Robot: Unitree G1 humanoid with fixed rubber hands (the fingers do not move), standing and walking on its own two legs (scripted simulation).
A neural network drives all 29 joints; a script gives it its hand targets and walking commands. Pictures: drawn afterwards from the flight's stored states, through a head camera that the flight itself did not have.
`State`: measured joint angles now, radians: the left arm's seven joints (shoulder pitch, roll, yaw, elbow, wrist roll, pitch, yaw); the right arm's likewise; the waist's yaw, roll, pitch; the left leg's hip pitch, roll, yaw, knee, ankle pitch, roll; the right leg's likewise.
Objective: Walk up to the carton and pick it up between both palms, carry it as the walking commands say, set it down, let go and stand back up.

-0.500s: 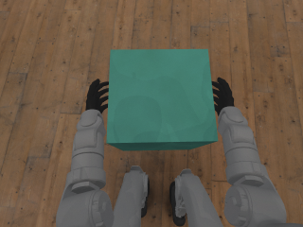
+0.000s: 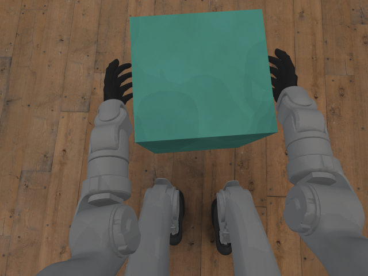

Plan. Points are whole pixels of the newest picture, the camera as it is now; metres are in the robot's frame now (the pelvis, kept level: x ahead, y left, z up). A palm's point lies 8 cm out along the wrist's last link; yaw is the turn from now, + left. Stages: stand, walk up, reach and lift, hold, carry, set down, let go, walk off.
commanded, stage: set down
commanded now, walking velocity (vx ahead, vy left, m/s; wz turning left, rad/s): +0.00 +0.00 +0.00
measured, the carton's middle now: (196, 97) +0.50 +0.01 -0.17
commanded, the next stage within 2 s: none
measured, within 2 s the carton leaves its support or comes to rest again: rests again in 1.30 s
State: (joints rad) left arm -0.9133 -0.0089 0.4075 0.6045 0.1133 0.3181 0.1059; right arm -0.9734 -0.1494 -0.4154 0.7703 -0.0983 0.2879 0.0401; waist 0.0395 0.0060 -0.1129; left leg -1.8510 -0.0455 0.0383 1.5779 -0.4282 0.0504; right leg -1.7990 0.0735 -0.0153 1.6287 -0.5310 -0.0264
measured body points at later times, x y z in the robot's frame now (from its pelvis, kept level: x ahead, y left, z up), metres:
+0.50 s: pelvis +0.00 -0.02 -0.06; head +0.30 -0.03 +0.27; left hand +0.50 +0.18 -0.16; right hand +0.52 -0.17 -0.18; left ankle +0.12 +0.09 -0.51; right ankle +0.08 -0.10 -0.51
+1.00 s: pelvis -0.02 -0.01 -0.13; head +0.33 -0.01 +0.14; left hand +0.53 +0.17 -0.26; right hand +0.55 -0.17 -0.27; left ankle +0.12 +0.09 -0.51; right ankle +0.08 -0.10 -0.51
